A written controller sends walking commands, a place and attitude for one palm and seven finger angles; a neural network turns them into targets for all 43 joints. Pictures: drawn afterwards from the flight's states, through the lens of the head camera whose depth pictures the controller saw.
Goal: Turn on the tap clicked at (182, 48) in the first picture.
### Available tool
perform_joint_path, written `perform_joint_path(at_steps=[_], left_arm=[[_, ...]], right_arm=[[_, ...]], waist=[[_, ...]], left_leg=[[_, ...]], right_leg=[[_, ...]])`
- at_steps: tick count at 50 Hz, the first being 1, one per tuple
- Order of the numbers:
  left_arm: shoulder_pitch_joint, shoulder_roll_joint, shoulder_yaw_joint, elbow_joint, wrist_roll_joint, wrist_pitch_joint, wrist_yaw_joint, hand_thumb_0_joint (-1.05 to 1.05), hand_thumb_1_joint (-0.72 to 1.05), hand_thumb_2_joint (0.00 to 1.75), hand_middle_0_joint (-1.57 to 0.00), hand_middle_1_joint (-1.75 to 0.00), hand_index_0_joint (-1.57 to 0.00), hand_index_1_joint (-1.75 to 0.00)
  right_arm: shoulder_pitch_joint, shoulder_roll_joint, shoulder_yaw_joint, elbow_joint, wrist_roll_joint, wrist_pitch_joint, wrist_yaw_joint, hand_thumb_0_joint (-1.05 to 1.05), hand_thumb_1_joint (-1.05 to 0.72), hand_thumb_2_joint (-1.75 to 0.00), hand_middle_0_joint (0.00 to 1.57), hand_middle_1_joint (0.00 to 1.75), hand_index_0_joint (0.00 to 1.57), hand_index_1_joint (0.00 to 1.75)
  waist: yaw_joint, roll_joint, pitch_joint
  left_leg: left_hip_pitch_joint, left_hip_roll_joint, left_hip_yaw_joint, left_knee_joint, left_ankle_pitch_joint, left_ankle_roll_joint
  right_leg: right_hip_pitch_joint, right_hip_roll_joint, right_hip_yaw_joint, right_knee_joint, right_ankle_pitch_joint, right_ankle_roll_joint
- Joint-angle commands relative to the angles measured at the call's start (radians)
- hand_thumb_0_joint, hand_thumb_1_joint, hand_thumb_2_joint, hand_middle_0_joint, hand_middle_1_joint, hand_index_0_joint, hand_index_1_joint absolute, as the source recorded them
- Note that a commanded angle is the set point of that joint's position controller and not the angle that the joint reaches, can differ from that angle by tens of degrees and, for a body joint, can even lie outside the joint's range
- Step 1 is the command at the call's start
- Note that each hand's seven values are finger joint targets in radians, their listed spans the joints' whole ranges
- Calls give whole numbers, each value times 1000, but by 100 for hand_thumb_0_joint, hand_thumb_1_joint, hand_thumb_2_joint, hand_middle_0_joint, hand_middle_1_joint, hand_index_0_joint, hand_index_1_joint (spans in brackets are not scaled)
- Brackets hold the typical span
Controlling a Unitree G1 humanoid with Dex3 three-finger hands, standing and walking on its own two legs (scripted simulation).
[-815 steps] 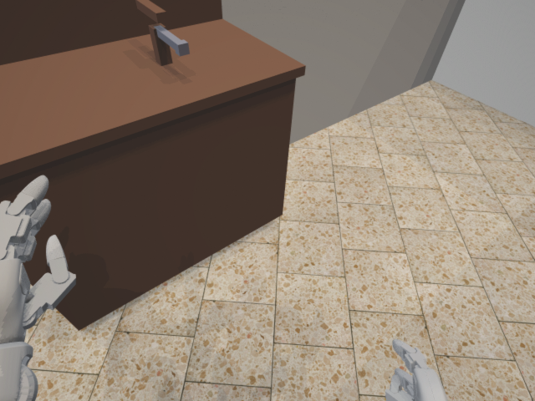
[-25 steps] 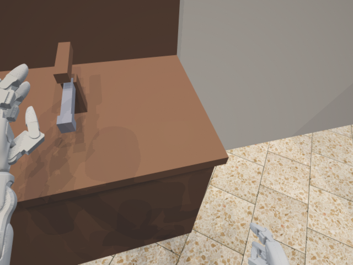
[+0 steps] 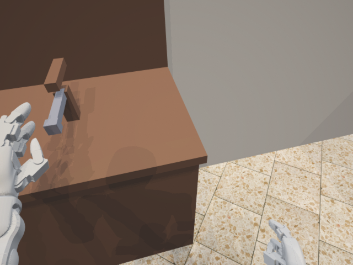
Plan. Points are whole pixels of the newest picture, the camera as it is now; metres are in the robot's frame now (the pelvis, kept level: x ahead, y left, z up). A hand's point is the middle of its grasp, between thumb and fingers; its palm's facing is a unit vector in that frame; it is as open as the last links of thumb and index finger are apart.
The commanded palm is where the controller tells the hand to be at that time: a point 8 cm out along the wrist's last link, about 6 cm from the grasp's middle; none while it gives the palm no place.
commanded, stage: turn the palm inward beside the body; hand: left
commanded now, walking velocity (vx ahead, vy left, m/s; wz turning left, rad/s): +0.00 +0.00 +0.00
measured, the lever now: (53, 126) +0.34 +0.34 +0.15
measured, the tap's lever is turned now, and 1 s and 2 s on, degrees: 0 0 0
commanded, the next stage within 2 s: reach beside the lever's end, fingers flat in 1.60 s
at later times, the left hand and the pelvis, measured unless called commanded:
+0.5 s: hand (42, 162) +0.22 +0.26 +0.19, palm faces +0.47 -0.85 -0.22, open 7.4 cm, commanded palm +0.16 +0.30 +0.21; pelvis +0.02 +0.02 +0.00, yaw +0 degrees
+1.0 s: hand (39, 168) +0.20 +0.25 +0.21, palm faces +0.50 -0.85 -0.15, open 7.4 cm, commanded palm +0.14 +0.29 +0.22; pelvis +0.01 +0.02 +0.01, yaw +0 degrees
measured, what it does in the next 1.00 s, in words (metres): stands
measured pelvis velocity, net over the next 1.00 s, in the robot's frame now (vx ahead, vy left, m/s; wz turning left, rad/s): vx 0.01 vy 0.02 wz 0.00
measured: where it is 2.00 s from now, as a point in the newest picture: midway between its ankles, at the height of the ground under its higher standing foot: outside the picture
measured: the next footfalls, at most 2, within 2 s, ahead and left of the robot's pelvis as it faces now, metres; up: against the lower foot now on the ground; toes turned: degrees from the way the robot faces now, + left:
none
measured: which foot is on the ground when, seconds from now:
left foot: down 0.00-1.00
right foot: down 0.00-1.00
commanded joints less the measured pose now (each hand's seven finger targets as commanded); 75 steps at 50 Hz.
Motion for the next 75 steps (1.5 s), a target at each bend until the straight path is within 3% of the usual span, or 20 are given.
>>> perform_joint_path(at_steps=[1,4,9,15,18,23,28,35,38,40,45,48,50,54,58,60,64,70,72,75], left_arm=[[-94,235,170,-275,-26,-66,37,0,90,90,-20,-30,-20,-30],[6,214,198,-281,-53,-44,41,0,90,90,-20,-30,-20,-30],[51,163,158,-335,-62,-27,22,0,90,90,-20,-30,-20,-30],[-21,143,112,-405,-37,-32,45,0,90,90,-20,-30,-20,-30],[3,121,94,-415,-36,-15,56,0,90,90,-20,-30,-20,-30],[7,90,65,-445,-40,45,69,0,90,90,-20,-30,-20,-30],[3,78,61,-440,-52,117,84,0,90,90,-20,-30,-20,-30],[-44,78,57,-498,-45,173,113,0,90,90,-20,-30,-20,-30],[-30,54,36,-491,-57,192,115,0,90,90,-20,-30,-20,-30],[-45,67,46,-523,-51,201,120,0,90,90,-20,-30,-20,-30],[-21,52,36,-544,-59,223,132,0,90,90,-20,-30,-20,-30],[-12,35,28,-542,-78,244,132,0,90,90,-20,-30,-20,-30],[-22,42,40,-540,-77,263,139,0,90,90,-20,-30,-20,-30],[-45,28,25,-536,-93,292,141,0,90,90,-20,-30,-20,-30],[-63,22,18,-539,-101,308,148,0,90,90,-20,-30,-20,-30],[-76,43,38,-560,-95,311,155,0,90,90,-20,-30,-20,-30],[-53,24,22,-534,-105,321,152,0,90,90,-20,-30,-20,-30],[-64,41,41,-535,-103,320,160,0,90,90,-20,-30,-20,-30],[-50,24,25,-522,-113,319,155,0,90,90,-20,-30,-20,-30],[-46,43,45,-536,-108,310,157,0,90,90,-20,-30,-20,-30]], right_arm=[[-171,-79,-40,-177,5,-66,-6,0,-90,-90,20,30,20,30],[-144,-90,-44,-175,7,-72,-1,0,-90,-90,20,30,20,30],[-99,-98,-43,-188,10,-103,-4,0,-90,-90,20,30,20,30],[-104,-93,-33,-183,10,-144,-17,0,-90,-90,20,30,20,30],[-98,-92,-36,-185,6,-149,-16,0,-90,-90,20,30,20,30],[-120,-85,-24,-188,9,-142,-15,0,-90,-90,20,30,20,30],[-146,-83,-15,-189,10,-126,-22,0,-90,-90,20,30,20,30],[-197,-75,1,-185,13,-114,-27,0,-90,-90,20,30,20,30],[-196,-75,1,-186,12,-113,-27,0,-90,-90,20,30,20,30],[-213,-73,5,-180,15,-111,-27,0,-90,-90,20,30,20,30],[-216,-74,6,-175,17,-112,-23,0,-90,-90,20,30,20,30],[-217,-78,2,-180,17,-112,-24,0,-90,-90,20,30,20,30],[-234,-75,8,-171,22,-107,-25,0,-90,-90,20,30,20,30],[-237,-78,6,-175,25,-106,-27,0,-90,-90,20,30,20,30],[-251,-76,10,-171,31,-110,-27,0,-90,-90,20,30,20,30],[-260,-76,13,-163,31,-112,-25,0,-90,-90,20,30,20,30],[-254,-76,11,-170,30,-111,-25,0,-90,-90,20,30,20,30],[-266,-73,12,-158,34,-112,-23,0,-90,-90,20,30,20,30],[-262,-74,10,-166,32,-114,-24,0,-90,-90,20,30,20,30],[-259,-75,8,-159,31,-115,-23,0,-90,-90,20,30,20,30]], waist=[[11,-75,-109],[16,-73,-157],[10,-51,-166],[8,3,-117],[11,-18,-154],[14,14,-123],[17,-37,-100],[24,21,-82],[17,-27,-71],[24,46,-77],[29,34,-81],[24,-33,-82],[32,23,-65],[23,-36,-64],[24,-38,-48],[30,26,-54],[24,-63,-54],[30,-6,-35],[23,-54,-42],[28,-31,-57]], left_leg=[[-90,16,37,-56,45,24],[-67,16,49,-51,169,27],[17,-2,66,-80,291,48],[44,-7,56,-99,262,47],[46,-6,49,-106,283,42],[53,-1,41,-127,282,28],[49,2,31,-148,239,29],[62,-1,26,-173,171,26],[55,0,24,-176,160,32],[70,-1,27,-177,159,26],[75,0,23,-177,195,19],[74,1,22,-177,194,25],[75,-3,24,-180,178,23],[74,-3,29,-179,159,34],[68,-6,28,-181,124,38],[80,-8,31,-181,127,35],[69,-6,35,-171,133,44],[71,-9,39,-161,118,42],[65,-6,37,-156,131,45],[80,-7,41,-148,155,45]], right_leg=[[127,-172,229,-222,-71,88],[163,-158,188,-151,233,94],[117,-87,61,-92,364,70],[53,-64,32,-105,202,44],[80,-65,25,-99,218,40],[76,-61,12,-106,191,33],[78,-58,11,-128,138,36],[76,-58,16,-151,63,33],[84,-59,16,-162,54,36],[83,-59,19,-162,53,32],[97,-59,11,-157,82,29],[106,-60,12,-162,91,34],[101,-61,16,-170,73,31],[109,-64,26,-188,58,39],[108,-67,36,-206,17,42],[110,-68,38,-209,22,37],[121,-73,50,-222,22,49],[116,-83,70,-251,-11,49],[125,-88,81,-249,12,56],[131,-87,78,-247,45,56]])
